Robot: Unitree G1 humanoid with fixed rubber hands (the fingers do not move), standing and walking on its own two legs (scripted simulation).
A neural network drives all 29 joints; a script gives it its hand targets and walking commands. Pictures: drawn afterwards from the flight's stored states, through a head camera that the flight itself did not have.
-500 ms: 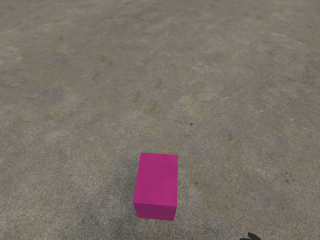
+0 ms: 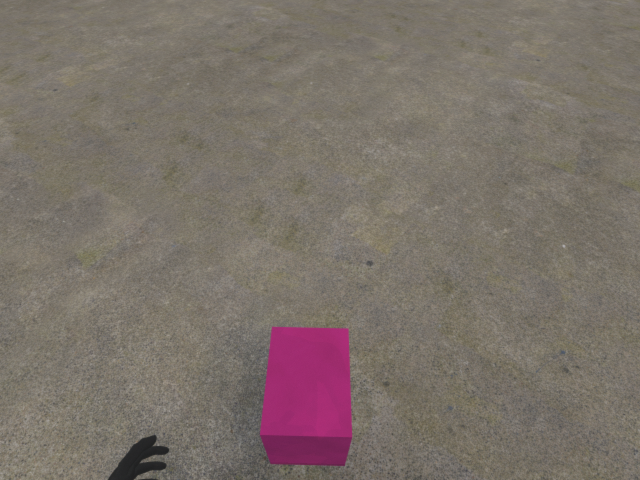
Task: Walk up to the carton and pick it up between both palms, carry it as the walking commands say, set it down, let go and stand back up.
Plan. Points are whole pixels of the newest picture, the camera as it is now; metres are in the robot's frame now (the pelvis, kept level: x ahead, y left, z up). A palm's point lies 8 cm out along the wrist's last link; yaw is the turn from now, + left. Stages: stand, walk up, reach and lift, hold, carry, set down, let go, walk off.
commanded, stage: walk up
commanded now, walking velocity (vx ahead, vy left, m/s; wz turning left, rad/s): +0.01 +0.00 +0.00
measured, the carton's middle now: (308, 397) +0.44 +0.04 -0.62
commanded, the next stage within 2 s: stand in 0.02 s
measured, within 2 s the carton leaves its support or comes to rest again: neither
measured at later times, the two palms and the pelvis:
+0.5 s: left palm out of the picture +0.08 +0.26 -0.10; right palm out of the picture +0.06 -0.26 -0.12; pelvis -0.02 +0.00 +0.00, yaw +0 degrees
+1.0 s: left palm (137, 466) +0.16 +0.25 -0.10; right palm out of the picture +0.15 -0.25 -0.11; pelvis -0.02 +0.00 -0.01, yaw +1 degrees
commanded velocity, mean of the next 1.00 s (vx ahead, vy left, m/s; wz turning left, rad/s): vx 0.00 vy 0.00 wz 0.00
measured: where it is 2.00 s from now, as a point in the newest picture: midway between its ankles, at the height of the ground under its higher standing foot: outside the picture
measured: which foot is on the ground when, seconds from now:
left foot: down 0.00-1.00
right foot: down 0.00-1.00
